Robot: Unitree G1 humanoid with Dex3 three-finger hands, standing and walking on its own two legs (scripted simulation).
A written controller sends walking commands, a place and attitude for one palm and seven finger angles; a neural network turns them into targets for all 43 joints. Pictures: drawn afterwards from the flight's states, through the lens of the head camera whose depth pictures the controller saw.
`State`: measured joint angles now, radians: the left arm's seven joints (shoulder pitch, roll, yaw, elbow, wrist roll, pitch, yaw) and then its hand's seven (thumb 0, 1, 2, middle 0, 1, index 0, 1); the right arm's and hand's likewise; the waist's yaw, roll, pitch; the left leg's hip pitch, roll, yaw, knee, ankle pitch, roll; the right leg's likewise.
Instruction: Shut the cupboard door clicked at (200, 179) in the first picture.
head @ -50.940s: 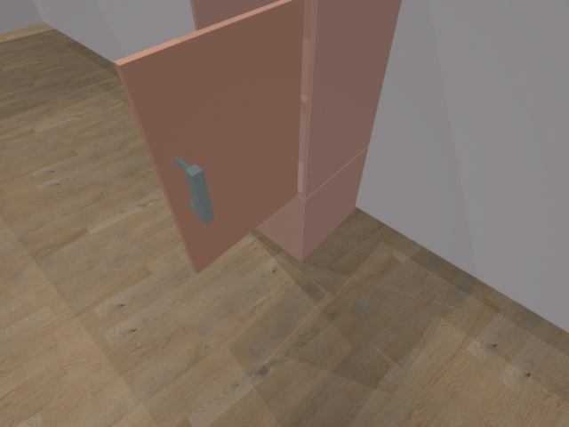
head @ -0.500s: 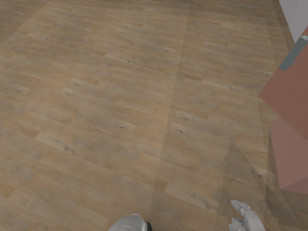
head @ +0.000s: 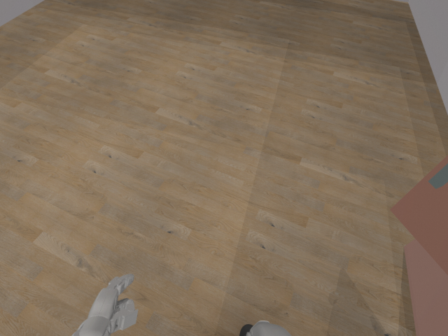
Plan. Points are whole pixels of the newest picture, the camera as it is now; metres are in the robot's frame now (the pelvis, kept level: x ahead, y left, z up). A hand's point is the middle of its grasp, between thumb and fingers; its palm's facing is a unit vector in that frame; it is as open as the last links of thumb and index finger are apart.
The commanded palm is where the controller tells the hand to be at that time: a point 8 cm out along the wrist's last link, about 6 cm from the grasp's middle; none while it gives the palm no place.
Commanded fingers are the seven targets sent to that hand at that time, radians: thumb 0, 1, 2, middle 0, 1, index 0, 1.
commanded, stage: turn to face it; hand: left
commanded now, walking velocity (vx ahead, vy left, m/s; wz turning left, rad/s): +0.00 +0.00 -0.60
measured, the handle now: out of the picture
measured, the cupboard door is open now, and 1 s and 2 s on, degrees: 38 38 38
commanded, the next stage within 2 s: take the last steps up to it in 2.00 s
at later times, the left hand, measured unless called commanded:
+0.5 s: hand out of the picture +0.13 +0.20 -0.17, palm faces -0.09 -0.98 -0.20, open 7.4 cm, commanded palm none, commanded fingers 0.00 0.90 0.90 -0.20 -0.30 -0.20 -0.30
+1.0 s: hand (173, 259) +0.30 +0.11 -0.14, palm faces -0.50 -0.82 -0.28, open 7.4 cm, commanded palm none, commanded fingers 0.00 0.90 0.90 -0.20 -0.30 -0.20 -0.30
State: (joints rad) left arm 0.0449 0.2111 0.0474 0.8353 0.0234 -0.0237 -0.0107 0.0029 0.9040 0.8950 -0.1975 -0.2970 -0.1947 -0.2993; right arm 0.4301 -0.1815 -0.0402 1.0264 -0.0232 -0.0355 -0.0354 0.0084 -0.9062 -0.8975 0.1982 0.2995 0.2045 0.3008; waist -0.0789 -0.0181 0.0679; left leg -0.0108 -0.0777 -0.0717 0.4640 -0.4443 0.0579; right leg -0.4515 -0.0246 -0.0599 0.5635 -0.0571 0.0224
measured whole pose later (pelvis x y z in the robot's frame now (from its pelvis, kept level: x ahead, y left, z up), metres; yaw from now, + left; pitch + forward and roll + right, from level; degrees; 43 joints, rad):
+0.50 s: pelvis +0.08 +0.02 +0.00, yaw -12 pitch +1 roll -1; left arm 0.28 0.20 0.09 0.96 0.02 0.05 0.00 0.00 0.91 0.89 -0.20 -0.30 -0.20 -0.30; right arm 0.10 -0.17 -0.03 0.89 -0.02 0.00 -0.03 0.01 -0.91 -0.90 0.20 0.30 0.20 0.30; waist 0.04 -0.03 0.05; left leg -0.30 0.01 0.01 0.56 -0.27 0.00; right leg -0.40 0.08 0.10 0.64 -0.33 -0.01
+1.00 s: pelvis +0.09 -0.01 +0.00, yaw -31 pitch +1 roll -1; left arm 0.15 0.23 0.06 0.85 0.02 0.03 -0.01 0.00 0.90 0.89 -0.20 -0.30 -0.20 -0.30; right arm 0.23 -0.29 -0.07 0.93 -0.02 0.07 -0.03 0.01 -0.91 -0.90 0.20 0.30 0.20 0.30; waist -0.02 0.06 0.08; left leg -0.44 0.10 0.06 1.11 -0.51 -0.06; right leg -0.29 0.01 -0.04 0.60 -0.33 -0.02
